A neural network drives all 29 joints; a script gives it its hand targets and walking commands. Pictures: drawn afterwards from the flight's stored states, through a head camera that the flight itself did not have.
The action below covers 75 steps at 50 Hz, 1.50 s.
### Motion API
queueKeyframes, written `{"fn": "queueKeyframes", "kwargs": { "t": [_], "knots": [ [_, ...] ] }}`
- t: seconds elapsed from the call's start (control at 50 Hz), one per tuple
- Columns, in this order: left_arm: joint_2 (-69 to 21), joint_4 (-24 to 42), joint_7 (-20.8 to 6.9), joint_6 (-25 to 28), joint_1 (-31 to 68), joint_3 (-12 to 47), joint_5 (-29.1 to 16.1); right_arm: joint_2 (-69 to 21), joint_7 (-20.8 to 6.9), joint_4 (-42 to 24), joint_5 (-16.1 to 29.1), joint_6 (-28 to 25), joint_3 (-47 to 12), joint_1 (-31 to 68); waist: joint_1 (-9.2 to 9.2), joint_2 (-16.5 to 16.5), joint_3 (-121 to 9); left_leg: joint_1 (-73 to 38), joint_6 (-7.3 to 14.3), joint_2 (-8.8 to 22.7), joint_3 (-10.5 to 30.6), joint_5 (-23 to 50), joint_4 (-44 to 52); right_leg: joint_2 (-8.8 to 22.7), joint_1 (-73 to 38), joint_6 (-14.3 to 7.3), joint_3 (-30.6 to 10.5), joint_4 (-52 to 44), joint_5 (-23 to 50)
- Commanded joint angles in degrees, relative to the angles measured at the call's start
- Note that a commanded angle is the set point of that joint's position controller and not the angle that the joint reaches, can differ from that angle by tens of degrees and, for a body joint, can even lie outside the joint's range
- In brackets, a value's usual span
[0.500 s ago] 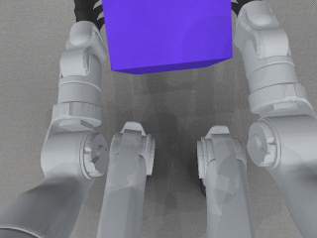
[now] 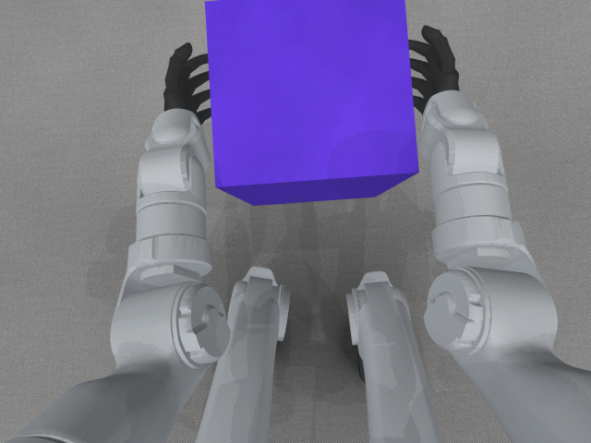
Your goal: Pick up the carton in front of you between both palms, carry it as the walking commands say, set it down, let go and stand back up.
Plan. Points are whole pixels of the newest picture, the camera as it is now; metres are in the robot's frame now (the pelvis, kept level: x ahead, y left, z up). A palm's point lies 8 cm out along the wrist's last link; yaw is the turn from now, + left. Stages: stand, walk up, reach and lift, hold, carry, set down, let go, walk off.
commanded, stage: reach and lift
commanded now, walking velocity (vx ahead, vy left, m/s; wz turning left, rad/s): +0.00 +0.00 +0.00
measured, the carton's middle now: (309, 122) +0.51 +0.02 -0.13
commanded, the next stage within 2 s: none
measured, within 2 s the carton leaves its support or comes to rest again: neither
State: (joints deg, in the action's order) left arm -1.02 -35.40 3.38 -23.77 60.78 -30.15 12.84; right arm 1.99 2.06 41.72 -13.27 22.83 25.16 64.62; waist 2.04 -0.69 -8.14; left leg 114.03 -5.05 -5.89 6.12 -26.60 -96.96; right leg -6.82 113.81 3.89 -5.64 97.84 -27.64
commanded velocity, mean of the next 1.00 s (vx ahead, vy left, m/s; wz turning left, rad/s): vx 0.00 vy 0.00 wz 0.00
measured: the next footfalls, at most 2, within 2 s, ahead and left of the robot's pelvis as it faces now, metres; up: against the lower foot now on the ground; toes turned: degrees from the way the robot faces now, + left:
none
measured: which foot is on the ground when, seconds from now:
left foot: down 0.00-1.00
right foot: down 0.00-1.00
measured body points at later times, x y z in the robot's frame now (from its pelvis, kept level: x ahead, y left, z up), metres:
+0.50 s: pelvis +0.05 +0.00 +0.14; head +0.20 +0.00 +0.56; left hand +0.46 +0.17 +0.10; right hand +0.47 -0.14 +0.10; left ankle +0.12 +0.14 -0.47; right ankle +0.11 -0.13 -0.47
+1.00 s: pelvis +0.10 +0.00 +0.25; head +0.12 +0.01 +0.70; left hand +0.42 +0.16 +0.24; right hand +0.42 -0.14 +0.24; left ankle +0.12 +0.14 -0.47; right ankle +0.11 -0.13 -0.47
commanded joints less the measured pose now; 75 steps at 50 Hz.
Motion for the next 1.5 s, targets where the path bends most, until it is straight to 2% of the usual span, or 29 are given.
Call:
{"fn": "queueKeyframes", "kwargs": {
  "t": [0.0,0.12,0.28,0.64,0.82,0.98,1.08,1.16,1.24,1.34,1.48],
  "knots": [
    [-61.3,-1.5,-16.2,0.2,38.6,34.5,-11.7,-63.7,-14.7,0.0,11.0,-0.5,-29.4,34.1,0.97,-0.8,-66.5,-40.6,1.9,-3.8,-12.6,12.2,11.4,-3.8,-37.7,-1.8,11.1,-12.6,10.2],
    [-62.8,-1.8,-16.3,0.9,30.4,36.7,-12.0,-66.1,-14.3,-1.3,11.6,-1.1,-32.2,26.6,0.86,-1.6,-60.4,-44.3,2.2,-3.9,-11.0,13.8,16.5,-3.8,-43.0,-1.4,9.7,-17.9,12.5],
    [-63.7,-3.5,-15.9,2.7,20.7,36.6,-10.4,-67.3,-13.4,-0.5,10.0,-2.9,-31.9,17.1,0.26,-1.2,-51.5,-51.2,2.8,-3.7,-8.9,13.2,24.8,-3.5,-50.3,-1.6,7.5,-26.5,12.5],
    [-66.1,-0.3,-15.5,4.3,0.0,41.8,-8.7,-68.7,-13.7,-5.5,9.1,-4.3,-37.1,-3.0,-0.78,0.3,-37.5,-76.2,3.9,-2.0,-4.1,19.2,45.8,-1.5,-73.7,-2.7,3.1,-47.2,18.5],
    [-65.6,2.9,-15.6,2.3,-10.8,44.9,-8.7,-68.2,-14.2,-9.0,9.3,-2.1,-39.8,-13.9,-1.24,0.6,-27.7,-90.5,4.1,-1.0,-2.3,26.1,57.5,-0.3,-87.2,-3.1,1.5,-58.8,25.3],
    [-64.8,9.0,-16.1,-2.9,-18.1,49.0,-10.4,-67.3,-14.8,-15.6,11.2,3.2,-43.9,-21.2,-1.67,0.9,-19.0,-102.4,3.8,0.0,-2.0,30.7,67.5,0.8,-99.4,-2.7,1.2,-68.9,30.0],
    [-63.8,12.9,-16.5,-7.2,-20.8,49.6,-11.3,-66.7,-15.1,-19.8,11.7,7.8,-44.6,-24.1,-1.87,0.5,-11.4,-106.8,3.9,0.3,-1.9,28.1,72.7,1.1,-103.9,-2.8,1.2,-74.0,27.8],
    [-62.7,11.9,-17.2,-9.7,-21.0,46.3,-9.7,-65.6,-15.8,-18.8,10.2,10.3,-41.5,-24.2,-1.84,0.5,-4.3,-106.6,4.2,0.4,-2.3,21.4,75.1,1.3,-103.7,-3.0,1.4,-76.4,21.4],
    [-62.6,10.0,-17.9,-10.0,-16.7,43.3,-8.4,-65.5,-16.7,-16.8,9.1,10.5,-38.6,-19.6,-1.63,0.7,-1.7,-105.8,4.5,0.7,-2.7,15.8,75.4,1.6,-102.4,-3.4,1.9,-76.7,15.6],
    [-64.4,11.5,-18.4,-9.6,-11.4,44.7,-9.3,-67.2,-17.1,-18.1,9.8,10.1,-39.7,-14.6,-1.90,0.8,-6.0,-107.4,4.6,0.7,-2.8,16.6,74.5,1.6,-103.7,-3.5,2.3,-75.9,16.4],
    [-64.1,11.2,-18.4,-10.1,-11.2,44.6,-9.1,-66.8,-17.0,-17.9,9.4,10.7,-39.5,-14.5,-2.07,0.6,-6.8,-108.5,4.5,0.6,-3.0,17.0,75.0,1.4,-105.1,-3.3,2.4,-76.4,17.0]
  ]
}}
